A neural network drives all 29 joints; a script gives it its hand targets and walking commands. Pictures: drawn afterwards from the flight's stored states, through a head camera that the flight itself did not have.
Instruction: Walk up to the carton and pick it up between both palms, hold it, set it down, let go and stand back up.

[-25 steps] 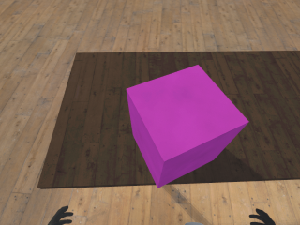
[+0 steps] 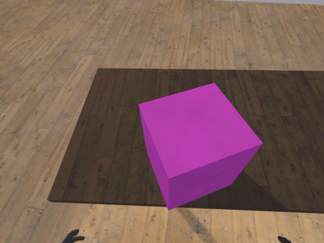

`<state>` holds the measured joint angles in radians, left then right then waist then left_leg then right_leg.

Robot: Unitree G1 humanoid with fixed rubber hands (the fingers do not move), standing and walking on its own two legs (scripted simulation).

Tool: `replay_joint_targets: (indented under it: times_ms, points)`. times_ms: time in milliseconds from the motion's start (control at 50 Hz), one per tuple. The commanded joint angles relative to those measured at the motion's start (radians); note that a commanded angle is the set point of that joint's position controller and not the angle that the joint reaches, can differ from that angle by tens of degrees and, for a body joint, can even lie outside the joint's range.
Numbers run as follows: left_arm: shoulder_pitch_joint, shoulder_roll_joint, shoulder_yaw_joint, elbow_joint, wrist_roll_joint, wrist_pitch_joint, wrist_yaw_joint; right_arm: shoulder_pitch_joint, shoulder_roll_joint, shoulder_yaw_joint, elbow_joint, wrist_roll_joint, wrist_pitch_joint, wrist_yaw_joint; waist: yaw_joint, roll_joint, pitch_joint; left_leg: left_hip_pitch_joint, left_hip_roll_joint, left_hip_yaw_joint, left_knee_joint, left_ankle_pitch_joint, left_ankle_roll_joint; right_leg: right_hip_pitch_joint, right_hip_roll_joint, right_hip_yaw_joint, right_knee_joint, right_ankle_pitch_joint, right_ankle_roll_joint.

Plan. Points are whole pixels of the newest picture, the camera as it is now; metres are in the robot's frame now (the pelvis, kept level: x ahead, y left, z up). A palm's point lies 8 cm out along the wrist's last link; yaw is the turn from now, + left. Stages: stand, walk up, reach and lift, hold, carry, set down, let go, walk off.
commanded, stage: walk up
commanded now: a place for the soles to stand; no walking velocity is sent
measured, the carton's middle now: (190, 149) +0.35 -0.05 -0.01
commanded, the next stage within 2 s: none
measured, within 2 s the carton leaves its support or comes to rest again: neither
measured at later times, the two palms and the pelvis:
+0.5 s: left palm out of the picture +0.03 +0.29 -0.12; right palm out of the picture +0.03 -0.30 -0.12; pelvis -0.04 +0.00 +0.00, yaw +1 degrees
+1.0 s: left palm out of the picture -0.04 +0.28 -0.12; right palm out of the picture -0.04 -0.31 -0.12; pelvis -0.09 -0.02 +0.00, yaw +2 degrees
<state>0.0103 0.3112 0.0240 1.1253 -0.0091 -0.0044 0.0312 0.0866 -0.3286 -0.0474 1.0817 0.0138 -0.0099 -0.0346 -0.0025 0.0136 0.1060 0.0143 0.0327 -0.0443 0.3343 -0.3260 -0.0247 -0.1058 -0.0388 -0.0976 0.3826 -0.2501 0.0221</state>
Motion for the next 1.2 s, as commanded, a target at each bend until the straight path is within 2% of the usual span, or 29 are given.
replay_joint_targets:
  times_ms: [0,80,140,160,180,260,280,320,380,440,460,480,560,600,620,660,680,700,820,860,900,940,960,1020,1060,1080,1100,1140,1180]
  points:
    - [-0.016,0.224,0.050,-0.056,-0.003,-0.015,0.006,0.044,-0.235,-0.043,-0.033,-0.005,-0.014,-0.018,-0.006,-0.009,-0.173,-0.030,0.113,0.002,-0.003,0.685,0.016,0.136,-0.142,0.043,-0.001,0.605,-0.042]
    - [0.005,0.211,0.045,-0.062,0.000,-0.016,0.003,0.039,-0.227,-0.039,-0.034,0.009,-0.011,-0.014,0.002,-0.040,-0.181,-0.039,0.115,-0.001,-0.011,0.575,0.019,0.135,-0.151,0.059,-0.032,0.575,-0.048]
    - [0.031,0.219,0.045,-0.062,-0.006,-0.014,0.009,0.030,-0.233,-0.037,-0.046,-0.002,-0.012,-0.015,0.003,0.023,-0.151,-0.053,0.114,-0.020,-0.011,0.646,0.021,0.125,-0.138,0.045,-0.031,0.545,-0.034]
    - [0.013,0.231,0.057,-0.059,-0.002,-0.013,0.007,0.006,-0.231,-0.037,-0.041,-0.002,-0.014,-0.013,0.019,0.006,-0.134,-0.093,0.102,-0.024,-0.007,0.611,0.027,0.119,-0.132,0.050,-0.041,0.499,-0.039]
    - [0.004,0.223,0.045,-0.048,0.004,-0.015,0.004,0.026,-0.246,-0.032,-0.033,-0.004,-0.018,-0.013,-0.004,-0.033,-0.146,-0.064,0.111,-0.037,-0.019,0.656,0.027,0.130,-0.133,0.039,-0.020,0.526,-0.042]
    - [0.021,0.226,0.051,-0.065,-0.010,-0.019,-0.006,0.032,-0.243,-0.039,-0.042,-0.003,-0.006,-0.014,0.011,-0.007,-0.129,-0.087,0.100,-0.019,-0.035,0.540,0.021,0.093,-0.137,0.064,-0.052,0.444,-0.040]
    - [0.024,0.221,0.049,-0.051,-0.003,-0.013,-0.006,0.032,-0.253,-0.035,-0.038,-0.010,-0.010,-0.016,-0.004,0.039,-0.085,-0.085,0.105,-0.021,-0.036,0.544,0.028,0.071,-0.139,0.068,-0.048,0.467,-0.025]
    - [0.049,0.227,0.051,-0.048,0.002,-0.019,-0.003,0.039,-0.235,-0.036,-0.038,-0.006,-0.012,-0.011,0.000,0.030,-0.119,-0.075,0.105,-0.027,-0.037,0.592,0.034,0.109,-0.142,0.052,-0.061,0.471,-0.027]
    - [0.057,0.217,0.051,-0.045,-0.004,-0.017,-0.004,0.040,-0.234,-0.033,-0.030,0.000,-0.012,-0.011,0.009,-0.039,-0.124,-0.082,0.101,-0.039,-0.055,0.478,0.036,0.085,-0.139,0.060,-0.057,0.419,-0.028]
    - [0.024,0.214,0.050,-0.046,-0.006,-0.016,-0.008,0.050,-0.275,-0.038,-0.037,-0.009,-0.015,-0.012,-0.010,-0.014,-0.101,-0.098,0.102,-0.064,-0.041,0.469,0.033,0.076,-0.139,0.055,-0.060,0.379,-0.027]
    - [0.067,0.215,0.054,-0.056,-0.007,-0.014,-0.007,0.058,-0.236,-0.031,-0.039,-0.006,-0.017,-0.017,0.011,-0.014,-0.138,-0.079,0.110,-0.060,-0.056,0.429,0.040,0.089,-0.147,0.069,-0.075,0.346,-0.029]
    - [0.055,0.210,0.049,-0.044,-0.003,-0.016,-0.005,0.072,-0.230,-0.032,-0.034,-0.011,-0.011,-0.013,-0.009,0.042,-0.063,-0.123,0.094,-0.056,-0.077,0.428,0.030,0.061,-0.145,0.084,-0.077,0.341,-0.035]
    - [0.053,0.204,0.053,-0.039,-0.004,-0.008,-0.010,0.035,-0.217,-0.025,-0.051,-0.001,-0.009,-0.009,0.023,-0.003,-0.052,-0.180,0.101,-0.074,-0.084,0.303,0.044,0.063,-0.127,0.066,-0.099,0.217,-0.028]
    - [0.039,0.217,0.051,-0.049,0.001,-0.013,-0.013,0.068,-0.211,-0.021,-0.032,-0.004,-0.014,-0.007,-0.005,-0.008,-0.068,-0.152,0.096,-0.077,-0.085,0.296,0.036,0.074,-0.137,0.071,-0.104,0.203,-0.040]
    - [0.051,0.226,0.057,-0.064,0.001,-0.017,-0.014,0.066,-0.231,-0.019,-0.047,-0.006,-0.019,-0.007,0.013,-0.057,-0.089,-0.158,0.095,-0.091,-0.084,0.307,0.038,0.092,-0.137,0.080,-0.100,0.213,-0.043]
    - [0.048,0.257,0.056,-0.066,-0.002,-0.015,-0.012,0.080,-0.229,-0.025,-0.040,0.005,-0.024,-0.005,-0.013,-0.038,-0.077,-0.155,0.091,-0.094,-0.078,0.257,0.032,0.050,-0.145,0.091,-0.112,0.174,-0.058]
    - [0.051,0.221,0.055,-0.069,0.001,-0.019,-0.014,0.053,-0.227,-0.028,-0.041,-0.005,-0.013,-0.004,0.016,0.001,-0.022,-0.210,0.080,-0.069,-0.071,0.218,0.036,0.022,-0.146,0.115,-0.123,0.113,-0.050]
    - [0.058,0.248,0.057,-0.067,-0.009,-0.022,-0.017,0.088,-0.222,-0.025,-0.039,-0.007,-0.016,-0.002,0.001,-0.032,-0.055,-0.162,0.075,-0.078,-0.079,0.208,0.023,0.015,-0.156,0.125,-0.136,0.064,-0.061]
    - [0.100,0.239,0.056,-0.072,-0.003,-0.019,-0.020,0.076,-0.220,-0.019,-0.046,-0.013,-0.026,0.001,0.018,0.005,-0.088,-0.179,0.082,-0.088,-0.108,0.227,0.041,0.070,-0.145,0.095,-0.133,0.096,-0.055]
    - [0.091,0.229,0.048,-0.064,-0.002,-0.023,-0.025,0.095,-0.220,-0.018,-0.044,-0.003,-0.036,0.002,0.010,-0.048,-0.061,-0.166,0.091,-0.101,-0.097,0.246,0.034,0.018,-0.136,0.082,-0.113,0.134,-0.046]
    - [0.090,0.236,0.056,-0.069,-0.001,-0.016,-0.027,0.065,-0.234,-0.024,-0.058,-0.012,-0.025,0.002,0.017,0.036,-0.035,-0.214,0.084,-0.078,-0.101,0.147,0.032,-0.001,-0.135,0.107,-0.140,0.027,-0.050]
    - [0.086,0.229,0.049,-0.060,-0.007,-0.018,-0.026,0.083,-0.234,-0.025,-0.048,-0.018,-0.022,0.003,0.010,0.037,-0.019,-0.207,0.082,-0.091,-0.110,0.149,0.029,-0.002,-0.132,0.099,-0.146,-0.005,-0.051]
    - [0.102,0.250,0.052,-0.062,-0.001,-0.019,-0.030,0.116,-0.219,-0.015,-0.049,-0.006,-0.023,0.003,0.007,-0.022,-0.044,-0.204,0.089,-0.100,-0.132,0.091,0.027,-0.003,-0.137,0.111,-0.165,-0.068,-0.045]
    - [0.116,0.231,0.048,-0.052,0.004,-0.019,-0.032,0.089,-0.212,-0.020,-0.057,-0.007,-0.021,0.007,0.013,0.039,-0.001,-0.265,0.084,-0.084,-0.109,0.068,0.023,0.003,-0.143,0.127,-0.167,-0.061,-0.048]
    - [0.116,0.243,0.051,-0.058,0.001,-0.018,-0.033,0.139,-0.224,-0.024,-0.052,0.005,-0.020,0.006,-0.004,-0.033,-0.025,-0.229,0.073,-0.089,-0.077,0.041,0.029,-0.061,-0.150,0.147,-0.201,-0.162,-0.044]
    - [0.104,0.257,0.060,-0.070,-0.002,-0.018,-0.032,0.111,-0.233,-0.031,-0.060,-0.009,-0.020,0.008,0.016,-0.043,0.004,-0.254,0.053,-0.089,-0.081,0.025,0.023,-0.060,-0.154,0.151,-0.213,-0.197,-0.052]
    - [0.116,0.265,0.055,-0.071,0.005,-0.017,-0.036,0.128,-0.216,-0.028,-0.066,-0.018,-0.018,0.008,-0.002,-0.023,0.001,-0.220,0.049,-0.060,-0.054,0.024,0.018,-0.101,-0.170,0.175,-0.238,-0.267,-0.057]
    - [0.107,0.258,0.065,-0.080,0.003,-0.018,-0.037,0.160,-0.206,-0.023,-0.056,-0.017,-0.016,0.008,0.000,-0.105,-0.040,-0.211,0.036,-0.080,-0.010,-0.007,0.040,-0.100,-0.185,0.186,-0.259,-0.334,-0.062]
    - [0.069,0.297,0.070,-0.100,0.003,-0.019,-0.040,0.171,-0.229,-0.038,-0.063,-0.021,-0.009,0.007,-0.012,-0.125,-0.028,-0.174,0.014,-0.061,0.153,-0.012,0.029,-0.205,-0.244,0.235,-0.303,-0.366,-0.111]
